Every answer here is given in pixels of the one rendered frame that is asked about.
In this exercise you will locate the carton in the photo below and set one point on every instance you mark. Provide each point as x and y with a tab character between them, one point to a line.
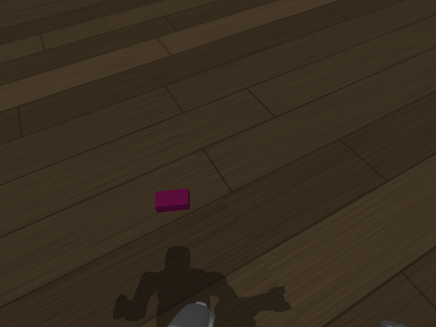
172	200

